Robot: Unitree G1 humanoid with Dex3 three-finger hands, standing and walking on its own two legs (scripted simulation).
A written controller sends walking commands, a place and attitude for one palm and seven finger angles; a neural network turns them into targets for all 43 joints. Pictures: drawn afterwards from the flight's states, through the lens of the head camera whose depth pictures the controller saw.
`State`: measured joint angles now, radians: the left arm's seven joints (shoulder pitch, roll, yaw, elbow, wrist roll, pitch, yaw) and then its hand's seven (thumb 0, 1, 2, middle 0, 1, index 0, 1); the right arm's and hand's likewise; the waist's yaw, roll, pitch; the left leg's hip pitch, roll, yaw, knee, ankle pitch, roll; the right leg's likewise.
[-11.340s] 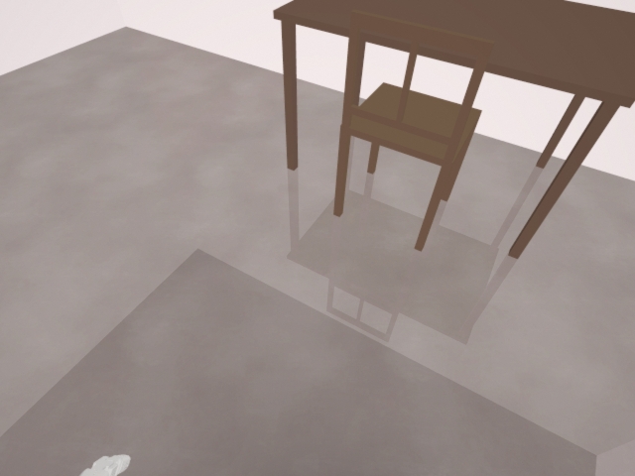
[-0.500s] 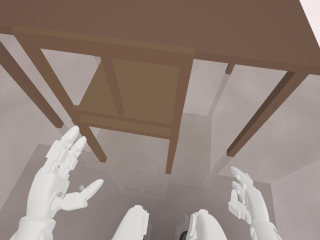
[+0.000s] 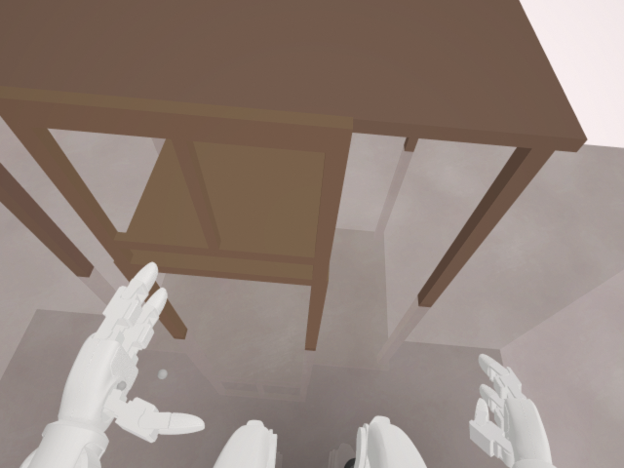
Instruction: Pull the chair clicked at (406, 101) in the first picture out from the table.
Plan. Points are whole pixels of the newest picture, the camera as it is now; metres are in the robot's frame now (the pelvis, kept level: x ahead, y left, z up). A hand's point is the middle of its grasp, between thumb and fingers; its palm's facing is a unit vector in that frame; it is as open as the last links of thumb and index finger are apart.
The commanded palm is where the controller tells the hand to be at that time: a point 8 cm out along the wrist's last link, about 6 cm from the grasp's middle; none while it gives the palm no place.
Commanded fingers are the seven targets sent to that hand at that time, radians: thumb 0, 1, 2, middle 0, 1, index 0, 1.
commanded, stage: raise the hand toward the chair's back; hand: left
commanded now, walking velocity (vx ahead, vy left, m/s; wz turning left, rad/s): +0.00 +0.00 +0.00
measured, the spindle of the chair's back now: (200, 199) +0.48 +0.20 +0.01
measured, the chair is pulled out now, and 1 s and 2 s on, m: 0.00 0.00 0.00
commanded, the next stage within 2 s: aim the fingers beside a spindle in 0.94 s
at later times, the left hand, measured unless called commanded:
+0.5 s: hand (135, 328) +0.26 +0.21 +0.06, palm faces -0.01 -1.00 -0.06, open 16.9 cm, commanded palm +0.23 +0.26 +0.07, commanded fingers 0.00 -0.50 0.30 -0.06 -0.08 -0.06 -0.08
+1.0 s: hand (145, 333) +0.25 +0.20 +0.06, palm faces -0.04 -1.00 -0.05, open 16.9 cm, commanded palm +0.23 +0.26 +0.07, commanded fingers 0.00 -0.50 0.30 -0.06 -0.08 -0.06 -0.08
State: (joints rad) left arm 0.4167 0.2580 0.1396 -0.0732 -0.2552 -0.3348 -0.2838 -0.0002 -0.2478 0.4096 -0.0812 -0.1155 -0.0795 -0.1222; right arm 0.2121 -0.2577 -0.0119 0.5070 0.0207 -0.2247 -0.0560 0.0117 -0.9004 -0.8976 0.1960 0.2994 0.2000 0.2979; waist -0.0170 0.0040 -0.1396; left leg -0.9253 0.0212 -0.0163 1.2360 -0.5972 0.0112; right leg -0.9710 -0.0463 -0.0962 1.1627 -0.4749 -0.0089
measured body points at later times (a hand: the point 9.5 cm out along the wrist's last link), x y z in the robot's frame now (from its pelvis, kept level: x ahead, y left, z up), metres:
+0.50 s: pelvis +0.01 +0.00 +0.01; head +0.08 +0.01 +0.46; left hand +0.25 +0.26 +0.07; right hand +0.19 -0.24 -0.07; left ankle +0.00 +0.11 -0.64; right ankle +0.05 -0.12 -0.64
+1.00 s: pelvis +0.01 +0.00 +0.01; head +0.09 +0.01 +0.46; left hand +0.25 +0.25 +0.07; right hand +0.20 -0.24 -0.06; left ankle +0.00 +0.11 -0.64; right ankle +0.05 -0.12 -0.64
